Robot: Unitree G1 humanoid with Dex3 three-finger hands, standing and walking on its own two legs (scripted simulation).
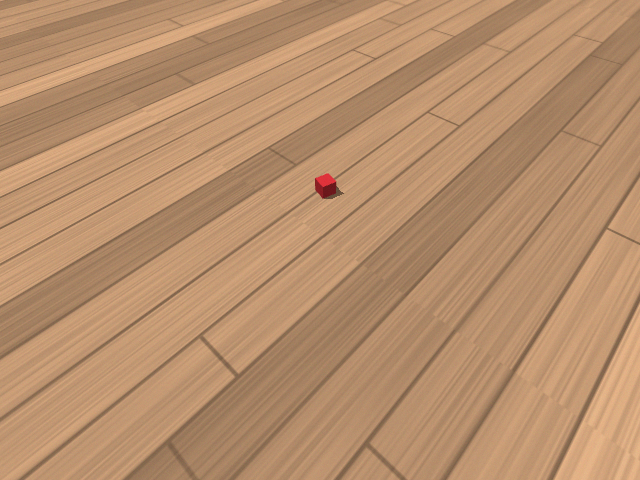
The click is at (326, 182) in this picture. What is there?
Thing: cube
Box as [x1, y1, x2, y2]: [315, 173, 335, 197]
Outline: 328,173 315,178 315,189 322,197 325,197 335,192 335,181
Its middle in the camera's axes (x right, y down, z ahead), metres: +0.05 -0.27 +1.82
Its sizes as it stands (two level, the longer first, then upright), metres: 0.072 0.072 0.072
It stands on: the floor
